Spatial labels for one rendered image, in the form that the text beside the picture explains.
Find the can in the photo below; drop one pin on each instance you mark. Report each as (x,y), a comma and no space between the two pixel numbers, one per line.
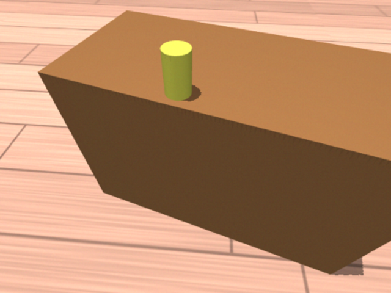
(176,58)

